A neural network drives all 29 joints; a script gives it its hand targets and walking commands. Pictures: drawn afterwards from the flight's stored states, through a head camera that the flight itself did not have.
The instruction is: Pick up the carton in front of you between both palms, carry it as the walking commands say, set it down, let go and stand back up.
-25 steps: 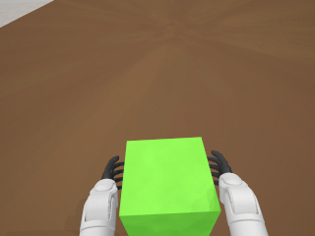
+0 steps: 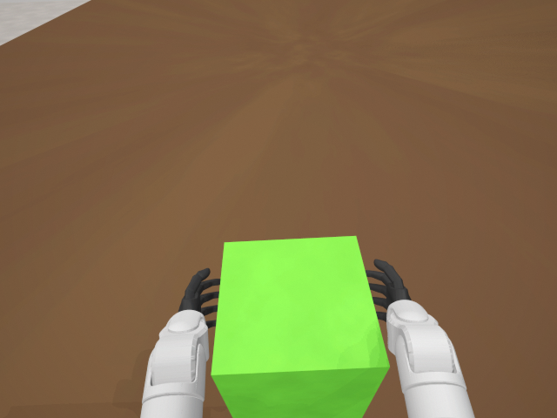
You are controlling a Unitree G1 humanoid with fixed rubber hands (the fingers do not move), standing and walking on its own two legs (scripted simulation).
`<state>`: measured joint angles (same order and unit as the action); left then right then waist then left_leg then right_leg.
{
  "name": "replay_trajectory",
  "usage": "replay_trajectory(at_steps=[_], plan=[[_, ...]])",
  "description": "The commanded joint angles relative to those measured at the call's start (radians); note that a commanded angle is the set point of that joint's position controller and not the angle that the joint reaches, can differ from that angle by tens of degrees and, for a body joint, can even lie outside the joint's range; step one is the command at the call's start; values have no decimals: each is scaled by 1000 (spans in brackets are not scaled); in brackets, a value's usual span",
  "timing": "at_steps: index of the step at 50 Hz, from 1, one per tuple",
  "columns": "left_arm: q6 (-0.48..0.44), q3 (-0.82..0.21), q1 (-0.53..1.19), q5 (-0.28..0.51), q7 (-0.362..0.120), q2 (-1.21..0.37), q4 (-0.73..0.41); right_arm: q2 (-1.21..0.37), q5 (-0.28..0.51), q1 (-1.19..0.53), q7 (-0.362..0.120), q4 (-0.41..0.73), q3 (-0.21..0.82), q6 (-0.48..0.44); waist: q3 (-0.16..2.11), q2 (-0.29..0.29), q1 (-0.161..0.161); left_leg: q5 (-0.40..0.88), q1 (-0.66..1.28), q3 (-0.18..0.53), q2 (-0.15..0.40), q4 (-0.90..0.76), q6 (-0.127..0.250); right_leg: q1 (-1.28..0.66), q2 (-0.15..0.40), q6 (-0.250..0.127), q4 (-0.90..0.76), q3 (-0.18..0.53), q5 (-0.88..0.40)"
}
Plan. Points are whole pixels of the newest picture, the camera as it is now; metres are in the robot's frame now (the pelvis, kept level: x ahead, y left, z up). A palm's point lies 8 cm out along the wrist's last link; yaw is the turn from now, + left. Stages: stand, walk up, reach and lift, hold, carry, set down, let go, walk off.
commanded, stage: carry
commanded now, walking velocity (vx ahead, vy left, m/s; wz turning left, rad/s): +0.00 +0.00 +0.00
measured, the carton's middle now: (294, 334) +0.29 +0.00 -0.05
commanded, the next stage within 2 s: hold in 0.64 s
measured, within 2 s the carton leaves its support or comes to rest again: neither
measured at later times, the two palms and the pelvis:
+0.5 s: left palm (197, 324) +0.27 +0.14 +0.03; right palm (405, 314) +0.27 -0.16 +0.04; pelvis -0.01 -0.01 +0.00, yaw +0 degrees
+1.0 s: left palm (229, 305) +0.30 +0.10 +0.04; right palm (446, 343) +0.22 -0.19 +0.05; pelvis -0.01 +0.02 +0.01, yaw -13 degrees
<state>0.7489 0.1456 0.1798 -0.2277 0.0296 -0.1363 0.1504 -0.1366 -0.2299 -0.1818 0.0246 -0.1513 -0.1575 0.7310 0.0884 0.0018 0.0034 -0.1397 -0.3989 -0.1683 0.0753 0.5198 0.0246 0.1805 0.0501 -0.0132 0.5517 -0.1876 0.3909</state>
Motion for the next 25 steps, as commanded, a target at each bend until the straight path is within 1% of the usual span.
replay_trajectory(at_steps=[1, 6, 25], plan=[[-55, -568, 486, 260, -225, -895, -106, -895, 255, -459, -227, 80, 569, -38, 235, -2, 0, 156, 200, 105, 84, -42, 12, 55, 107, -12, -123, 100, -164], [-51, -560, 469, 253, -224, -889, -100, -890, 250, -444, -227, 72, 562, -34, 243, -3, 0, 176, 198, 103, 85, -36, 11, 54, 106, -13, -112, 100, -188], [-50, -566, 474, 259, -226, -892, -105, -893, 250, -445, -227, 77, 563, -33, 243, 0, 2, 180, 189, 96, 85, -28, 5, 60, 107, -20, -103, 105, -221]])
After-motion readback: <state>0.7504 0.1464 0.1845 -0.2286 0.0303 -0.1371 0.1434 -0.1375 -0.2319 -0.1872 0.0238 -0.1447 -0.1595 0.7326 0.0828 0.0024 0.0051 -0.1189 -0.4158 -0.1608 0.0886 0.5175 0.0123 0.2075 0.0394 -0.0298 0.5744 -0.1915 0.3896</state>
